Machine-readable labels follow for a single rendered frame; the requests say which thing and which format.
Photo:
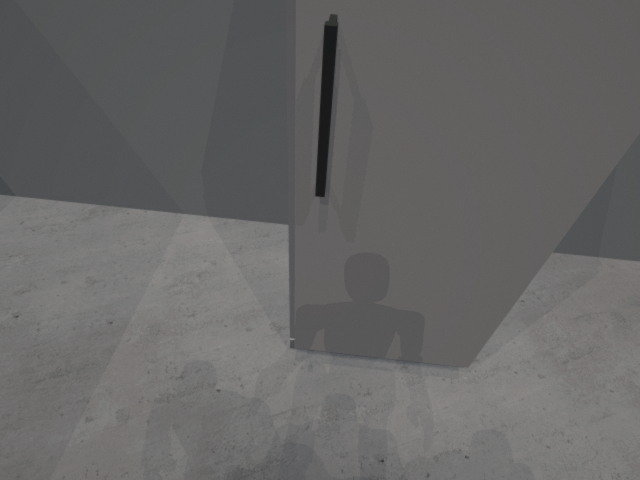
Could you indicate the fridge door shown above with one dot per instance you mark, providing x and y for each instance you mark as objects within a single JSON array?
[{"x": 466, "y": 138}]

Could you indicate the handle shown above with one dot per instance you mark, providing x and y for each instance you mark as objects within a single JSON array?
[{"x": 327, "y": 82}]

